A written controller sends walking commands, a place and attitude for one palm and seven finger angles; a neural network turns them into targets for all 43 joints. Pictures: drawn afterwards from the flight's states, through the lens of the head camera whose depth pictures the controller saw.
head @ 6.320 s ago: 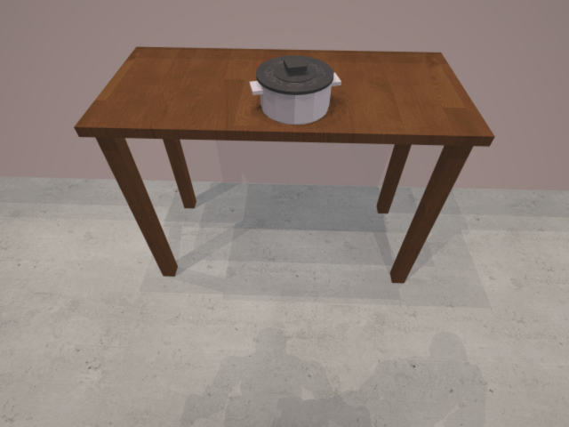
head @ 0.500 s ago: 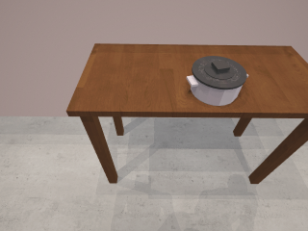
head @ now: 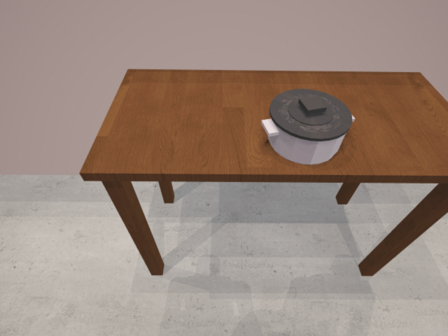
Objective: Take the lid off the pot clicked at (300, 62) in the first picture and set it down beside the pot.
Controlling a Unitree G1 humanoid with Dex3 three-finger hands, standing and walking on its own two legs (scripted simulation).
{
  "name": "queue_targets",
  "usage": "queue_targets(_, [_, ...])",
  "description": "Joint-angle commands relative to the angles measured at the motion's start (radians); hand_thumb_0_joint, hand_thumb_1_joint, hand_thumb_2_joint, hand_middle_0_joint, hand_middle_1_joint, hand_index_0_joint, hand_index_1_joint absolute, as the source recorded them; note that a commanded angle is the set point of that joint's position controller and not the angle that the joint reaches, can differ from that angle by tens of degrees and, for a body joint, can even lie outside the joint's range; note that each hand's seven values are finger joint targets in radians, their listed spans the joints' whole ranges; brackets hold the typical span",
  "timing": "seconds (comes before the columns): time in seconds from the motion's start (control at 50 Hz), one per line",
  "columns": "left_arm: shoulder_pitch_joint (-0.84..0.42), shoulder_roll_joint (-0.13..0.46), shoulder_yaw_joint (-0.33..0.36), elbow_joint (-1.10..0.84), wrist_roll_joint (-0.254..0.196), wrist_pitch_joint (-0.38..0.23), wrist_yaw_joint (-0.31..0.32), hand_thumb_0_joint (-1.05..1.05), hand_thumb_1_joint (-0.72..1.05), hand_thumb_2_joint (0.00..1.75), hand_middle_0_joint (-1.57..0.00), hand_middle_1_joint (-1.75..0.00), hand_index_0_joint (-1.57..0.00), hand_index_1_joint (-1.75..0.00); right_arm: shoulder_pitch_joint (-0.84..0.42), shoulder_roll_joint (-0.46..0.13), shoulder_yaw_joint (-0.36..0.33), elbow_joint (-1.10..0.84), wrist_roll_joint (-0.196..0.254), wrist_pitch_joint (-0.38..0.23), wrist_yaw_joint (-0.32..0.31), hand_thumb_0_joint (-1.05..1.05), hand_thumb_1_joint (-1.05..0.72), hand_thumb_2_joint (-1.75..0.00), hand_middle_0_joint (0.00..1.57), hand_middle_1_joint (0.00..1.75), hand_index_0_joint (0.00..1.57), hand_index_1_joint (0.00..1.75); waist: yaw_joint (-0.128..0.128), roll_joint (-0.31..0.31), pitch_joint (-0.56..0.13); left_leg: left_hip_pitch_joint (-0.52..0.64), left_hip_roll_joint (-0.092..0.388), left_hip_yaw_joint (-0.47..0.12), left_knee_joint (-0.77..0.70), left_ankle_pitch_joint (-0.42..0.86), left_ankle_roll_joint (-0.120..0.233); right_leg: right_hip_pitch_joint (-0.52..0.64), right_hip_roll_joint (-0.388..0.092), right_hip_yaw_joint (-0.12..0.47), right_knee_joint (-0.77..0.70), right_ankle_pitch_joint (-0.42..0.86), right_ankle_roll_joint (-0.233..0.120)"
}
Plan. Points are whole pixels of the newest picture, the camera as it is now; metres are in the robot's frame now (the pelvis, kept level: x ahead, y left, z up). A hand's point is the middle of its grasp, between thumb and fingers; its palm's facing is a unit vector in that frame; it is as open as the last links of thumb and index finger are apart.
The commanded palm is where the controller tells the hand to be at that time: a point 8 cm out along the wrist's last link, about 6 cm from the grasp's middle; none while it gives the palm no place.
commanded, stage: look again from close up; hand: left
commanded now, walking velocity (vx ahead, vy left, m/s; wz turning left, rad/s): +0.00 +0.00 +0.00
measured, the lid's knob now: (312, 105) +0.61 -0.17 +0.09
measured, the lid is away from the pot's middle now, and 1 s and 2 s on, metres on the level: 0.00 0.00 0.00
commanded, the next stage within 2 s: shuffle to correct the standing spot in 0.44 s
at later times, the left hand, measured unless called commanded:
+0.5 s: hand out of the picture -0.02 +0.15 -0.18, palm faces +0.08 -0.98 -0.17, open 7.4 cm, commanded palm none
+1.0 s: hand out of the picture +0.02 +0.12 -0.18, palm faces +0.14 -0.96 -0.22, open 7.4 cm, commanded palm none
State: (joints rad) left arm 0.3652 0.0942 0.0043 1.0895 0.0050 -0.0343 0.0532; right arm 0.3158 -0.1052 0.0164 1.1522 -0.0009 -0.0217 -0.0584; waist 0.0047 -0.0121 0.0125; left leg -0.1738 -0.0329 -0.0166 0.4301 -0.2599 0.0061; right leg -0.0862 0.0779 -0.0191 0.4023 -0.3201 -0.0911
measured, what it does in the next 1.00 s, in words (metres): lifts its right foot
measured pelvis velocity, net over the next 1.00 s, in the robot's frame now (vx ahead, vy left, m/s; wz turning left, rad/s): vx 0.04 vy -0.06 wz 0.07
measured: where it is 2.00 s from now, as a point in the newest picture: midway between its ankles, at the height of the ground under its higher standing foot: outside the picture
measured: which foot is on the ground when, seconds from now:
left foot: down 0.00-0.92, up 0.94-1.00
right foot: down 0.00-1.00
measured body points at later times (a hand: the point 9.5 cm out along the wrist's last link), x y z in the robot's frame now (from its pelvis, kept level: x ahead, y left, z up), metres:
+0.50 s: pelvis +0.01 +0.00 +0.00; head +0.02 +0.00 +0.45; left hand -0.03 +0.20 -0.16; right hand -0.02 -0.20 -0.16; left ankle -0.02 +0.12 -0.74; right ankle -0.07 -0.06 -0.74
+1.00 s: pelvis +0.04 -0.06 -0.01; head +0.07 -0.06 +0.44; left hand +0.02 +0.17 -0.16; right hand -0.02 -0.27 -0.17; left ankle -0.03 +0.09 -0.70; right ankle -0.03 -0.09 -0.74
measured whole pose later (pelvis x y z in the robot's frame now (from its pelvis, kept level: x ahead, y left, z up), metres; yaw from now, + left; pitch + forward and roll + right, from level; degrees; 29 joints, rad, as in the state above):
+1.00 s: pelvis +0.04 -0.06 -0.01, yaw +4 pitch +2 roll +3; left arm 0.36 0.15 0.07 1.02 0.03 -0.02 0.03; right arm 0.41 -0.10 -0.03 1.15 -0.02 0.01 -0.06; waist 0.00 -0.04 0.01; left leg -0.34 0.01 0.00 0.86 -0.49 0.01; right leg -0.15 0.06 -0.12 0.51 -0.40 -0.14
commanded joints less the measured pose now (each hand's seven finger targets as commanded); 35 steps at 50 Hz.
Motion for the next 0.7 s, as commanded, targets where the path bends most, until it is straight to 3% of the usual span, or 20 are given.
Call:
queue_targets(0.0, [0.116, 0.088, 0.02, -0.008, -0.002, -0.004, 0.005, 0.0, 0.9, 0.9, -0.2, -0.3, -0.2, -0.3, 0.093, -0.064, -0.012, -0.013, 0.0, -0.008, -0.004, 0.0, -0.9, -0.9, 0.2, 0.3, 0.2, 0.3, -0.004, -0.004, 0.06, -0.017, 0.097, -0.053, -0.019, 0.242, 0.019, -0.015, -0.19, 0.134, -0.057, 0.508, 0.064])
queue_targets(0.26, [0.128, 0.09, 0.022, -0.004, -0.001, -0.002, 0.003, 0.0, 0.9, 0.9, -0.2, -0.3, -0.2, -0.3, 0.09, -0.069, -0.013, -0.015, 0.003, -0.01, -0.009, 0.0, -0.9, -0.9, 0.2, 0.3, 0.2, 0.3, 0.003, -0.017, 0.069, 0.001, 0.103, -0.057, -0.021, 0.249, 0.021, -0.019, -0.183, 0.135, -0.068, 0.493, 0.07])
queue_targets(0.32, [0.123, 0.087, 0.021, -0.002, -0.004, -0.001, 0.003, 0.0, 0.9, 0.9, -0.2, -0.3, -0.2, -0.3, 0.097, -0.072, -0.013, -0.013, -0.001, -0.01, -0.01, 0.0, -0.9, -0.9, 0.2, 0.3, 0.2, 0.3, -0.001, 0.008, 0.06, 0.013, 0.105, -0.06, -0.022, 0.268, 0.022, -0.02, -0.183, 0.133, -0.062, 0.488, 0.06])
queue_targets(0.46, [0.127, 0.086, 0.022, 0.0, -0.002, 0.0, 0.002, 0.0, 0.9, 0.9, -0.2, -0.3, -0.2, -0.3, 0.098, -0.07, -0.012, -0.01, 0.001, -0.013, -0.011, 0.0, -0.9, -0.9, 0.2, 0.3, 0.2, 0.3, 0.005, -0.012, 0.084, 0.011, 0.112, -0.069, -0.033, 0.269, 0.028, -0.039, -0.177, 0.13, -0.068, 0.428, 0.054])
queue_targets(0.52, [0.124, 0.083, 0.023, 0.001, -0.004, 0.0, 0.002, 0.0, 0.9, 0.9, -0.2, -0.3, -0.2, -0.3, 0.104, -0.072, -0.012, -0.011, -0.001, -0.014, -0.011, 0.0, -0.9, -0.9, 0.2, 0.3, 0.2, 0.3, 0.001, 0.006, 0.067, 0.015, 0.11, -0.072, -0.033, 0.284, 0.028, -0.027, -0.179, 0.131, -0.063, 0.437, 0.051])
queue_targets(0.56, [0.123, 0.075, 0.023, 0.008, -0.001, 0.004, -0.002, 0.0, 0.9, 0.9, -0.2, -0.3, -0.2, -0.3, 0.113, -0.07, -0.015, -0.001, -0.002, -0.015, -0.011, 0.0, -0.9, -0.9, 0.2, 0.3, 0.2, 0.3, -0.002, -0.025, 0.074, 0.025, 0.12, -0.077, -0.032, 0.217, 0.035, -0.05, -0.157, 0.114, -0.058, 0.295, 0.042])
queue_targets(0.62, [0.111, 0.063, 0.028, 0.003, 0.006, 0.017, -0.014, 0.0, 0.9, 0.9, -0.2, -0.3, -0.2, -0.3, 0.124, -0.089, -0.026, 0.0, -0.011, -0.01, -0.009, 0.0, -0.9, -0.9, 0.2, 0.3, 0.2, 0.3, -0.017, 0.016, 0.121, 0.01, 0.149, -0.119, -0.058, 0.056, 0.06, -0.133, -0.124, 0.089, -0.021, 0.044, 0.025])
queue_targets(0.66, [0.103, 0.068, 0.033, -0.008, 0.013, 0.023, -0.023, 0.0, 0.9, 0.9, -0.2, -0.3, -0.2, -0.3, 0.135, -0.107, -0.037, -0.003, -0.014, -0.006, -0.011, 0.0, -0.9, -0.9, 0.2, 0.3, 0.2, 0.3, -0.02, 0.033, 0.152, -0.006, 0.205, -0.214, -0.113, -0.079, 0.101, -0.195, -0.096, 0.058, 0.042, -0.046, 0.028])
queue_targets(0.68, [0.095, 0.065, 0.036, -0.016, 0.016, 0.026, -0.026, 0.0, 0.9, 0.9, -0.2, -0.3, -0.2, -0.3, 0.147, -0.123, -0.042, -0.008, -0.018, -0.004, -0.013, 0.0, -0.9, -0.9, 0.2, 0.3, 0.2, 0.3, -0.025, 0.076, 0.158, -0.012, 0.243, -0.276, -0.147, -0.124, 0.127, -0.226, -0.088, 0.039, 0.097, -0.065, 0.034])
